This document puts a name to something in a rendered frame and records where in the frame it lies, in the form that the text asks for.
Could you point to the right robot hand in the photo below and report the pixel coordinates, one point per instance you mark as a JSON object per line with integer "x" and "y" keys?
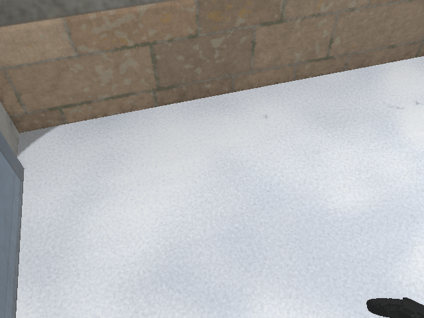
{"x": 396, "y": 308}

